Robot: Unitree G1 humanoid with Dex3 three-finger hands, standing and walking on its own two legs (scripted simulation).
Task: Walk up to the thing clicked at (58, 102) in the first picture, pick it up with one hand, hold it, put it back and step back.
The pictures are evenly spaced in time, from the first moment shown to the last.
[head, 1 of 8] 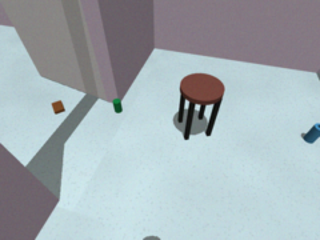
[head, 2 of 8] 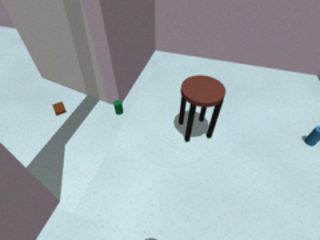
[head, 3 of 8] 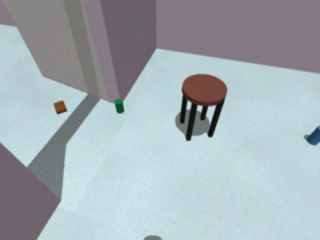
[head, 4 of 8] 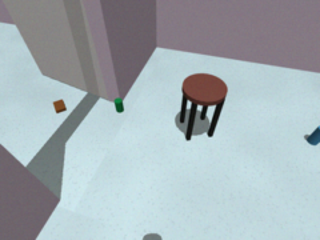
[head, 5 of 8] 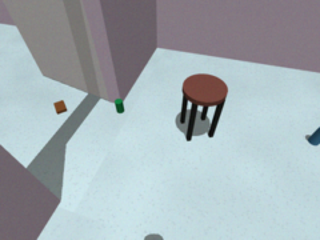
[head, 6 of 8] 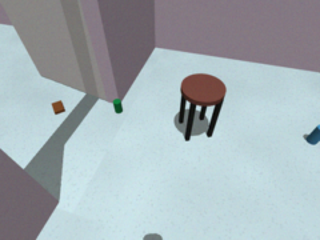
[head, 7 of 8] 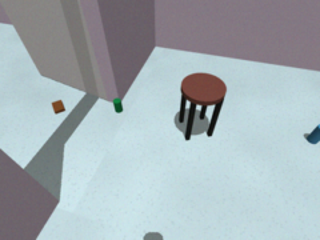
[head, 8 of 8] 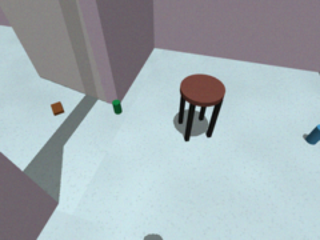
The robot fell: no
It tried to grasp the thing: no
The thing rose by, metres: 0.00
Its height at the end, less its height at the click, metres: +0.00
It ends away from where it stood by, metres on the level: 0.00
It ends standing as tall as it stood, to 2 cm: yes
